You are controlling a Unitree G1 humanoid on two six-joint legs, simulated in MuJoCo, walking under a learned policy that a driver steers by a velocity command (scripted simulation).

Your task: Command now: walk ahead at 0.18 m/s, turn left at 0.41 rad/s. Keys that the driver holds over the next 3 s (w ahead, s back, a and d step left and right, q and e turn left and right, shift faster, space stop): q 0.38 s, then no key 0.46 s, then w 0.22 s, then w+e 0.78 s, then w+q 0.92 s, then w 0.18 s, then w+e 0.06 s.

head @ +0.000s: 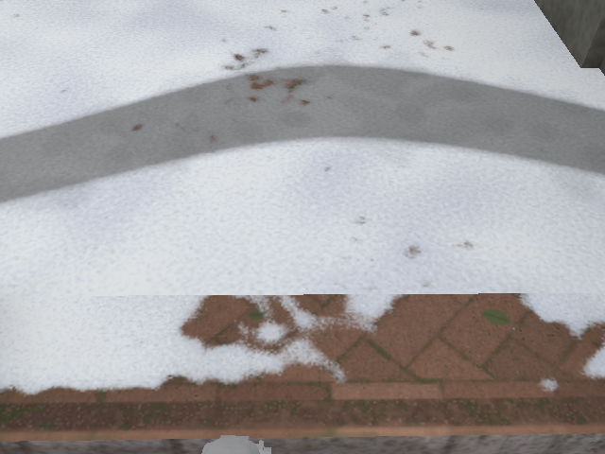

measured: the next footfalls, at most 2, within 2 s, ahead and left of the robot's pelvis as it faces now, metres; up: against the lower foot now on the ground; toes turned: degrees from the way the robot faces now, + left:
left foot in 0.16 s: +0.26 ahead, +0.15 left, +0.15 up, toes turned +9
right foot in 0.78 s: +0.28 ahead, -0.07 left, +0.15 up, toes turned +15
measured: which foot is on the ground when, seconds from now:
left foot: up 0.00-0.14, down 0.16-1.00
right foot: down 0.00-0.18, up 0.20-0.76, down 0.78-1.00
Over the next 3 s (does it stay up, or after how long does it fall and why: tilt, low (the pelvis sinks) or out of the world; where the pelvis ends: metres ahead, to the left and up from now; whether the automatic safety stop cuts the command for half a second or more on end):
stays up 1.21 0.31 0.29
